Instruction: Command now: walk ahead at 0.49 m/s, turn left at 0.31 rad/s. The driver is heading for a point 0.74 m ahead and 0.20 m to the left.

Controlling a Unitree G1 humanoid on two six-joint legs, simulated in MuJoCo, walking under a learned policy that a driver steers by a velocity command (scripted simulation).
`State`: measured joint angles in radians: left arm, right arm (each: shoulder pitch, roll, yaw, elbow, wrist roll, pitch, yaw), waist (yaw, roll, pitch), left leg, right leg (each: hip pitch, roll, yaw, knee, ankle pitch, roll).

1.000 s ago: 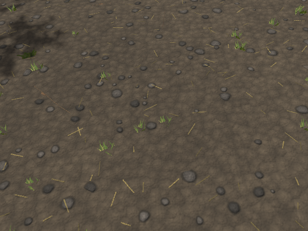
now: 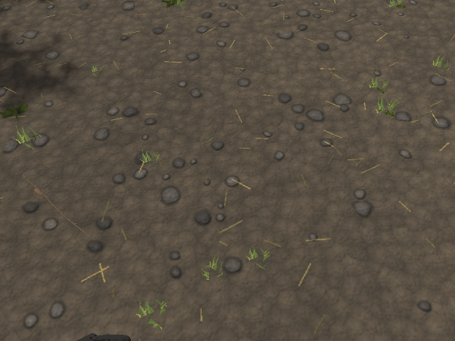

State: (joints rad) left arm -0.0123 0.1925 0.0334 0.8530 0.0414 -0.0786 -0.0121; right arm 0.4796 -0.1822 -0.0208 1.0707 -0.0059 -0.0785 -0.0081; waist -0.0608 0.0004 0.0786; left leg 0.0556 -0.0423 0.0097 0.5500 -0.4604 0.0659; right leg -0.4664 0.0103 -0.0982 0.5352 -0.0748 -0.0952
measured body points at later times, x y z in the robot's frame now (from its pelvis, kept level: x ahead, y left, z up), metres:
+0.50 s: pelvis +0.27 +0.03 +0.00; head +0.30 +0.05 +0.45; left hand +0.16 +0.26 -0.14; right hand +0.52 -0.13 -0.10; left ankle +0.37 +0.13 -0.71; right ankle +0.12 -0.08 -0.72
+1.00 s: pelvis +0.53 +0.13 +0.02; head +0.55 +0.16 +0.46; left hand +0.61 +0.42 -0.09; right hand +0.62 -0.13 -0.11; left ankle +0.37 +0.12 -0.72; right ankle +0.73 +0.10 -0.69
